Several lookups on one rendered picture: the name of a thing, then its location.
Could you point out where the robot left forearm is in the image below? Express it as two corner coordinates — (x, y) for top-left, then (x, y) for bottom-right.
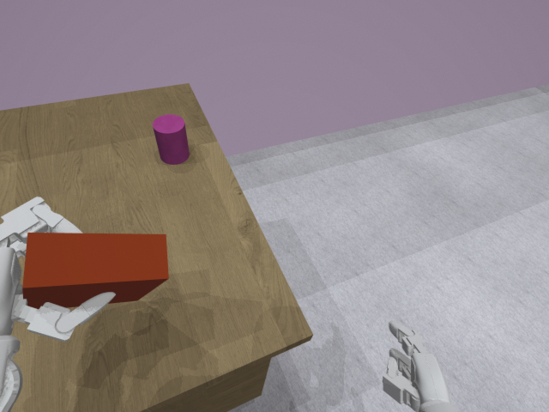
(0, 336), (23, 412)

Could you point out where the sponge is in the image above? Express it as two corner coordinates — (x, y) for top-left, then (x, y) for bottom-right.
(22, 233), (169, 309)

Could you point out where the left robot hand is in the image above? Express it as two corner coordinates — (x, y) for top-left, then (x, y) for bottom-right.
(0, 197), (116, 342)

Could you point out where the table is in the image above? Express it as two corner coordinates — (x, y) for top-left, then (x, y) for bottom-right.
(0, 83), (313, 412)

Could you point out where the right robot hand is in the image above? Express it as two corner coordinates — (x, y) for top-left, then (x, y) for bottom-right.
(383, 320), (451, 412)

